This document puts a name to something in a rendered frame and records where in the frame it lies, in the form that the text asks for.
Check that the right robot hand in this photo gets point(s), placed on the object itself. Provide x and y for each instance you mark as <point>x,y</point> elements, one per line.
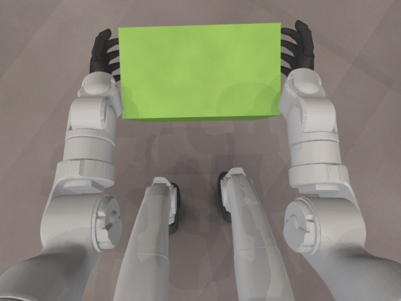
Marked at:
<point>303,51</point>

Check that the right robot upper arm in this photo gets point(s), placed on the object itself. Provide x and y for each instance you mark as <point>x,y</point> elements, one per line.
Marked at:
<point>330,234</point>

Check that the left robot upper arm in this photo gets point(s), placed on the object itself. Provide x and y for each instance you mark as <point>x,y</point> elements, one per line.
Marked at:
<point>77,229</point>

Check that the robot left foot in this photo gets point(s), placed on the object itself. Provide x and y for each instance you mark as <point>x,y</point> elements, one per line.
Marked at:
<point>174,226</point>

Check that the robot right forearm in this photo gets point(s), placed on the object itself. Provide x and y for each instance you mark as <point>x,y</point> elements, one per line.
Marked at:
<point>313,138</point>

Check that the carton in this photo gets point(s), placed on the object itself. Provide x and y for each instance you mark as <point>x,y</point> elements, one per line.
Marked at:
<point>200,73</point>

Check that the left robot hand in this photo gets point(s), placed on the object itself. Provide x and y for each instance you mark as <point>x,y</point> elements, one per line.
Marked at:
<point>100,58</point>

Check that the robot left forearm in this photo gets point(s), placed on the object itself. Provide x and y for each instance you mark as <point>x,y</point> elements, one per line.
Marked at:
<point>87,165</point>

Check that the robot right thigh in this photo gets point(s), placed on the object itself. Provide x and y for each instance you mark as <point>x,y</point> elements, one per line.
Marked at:
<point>259,267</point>

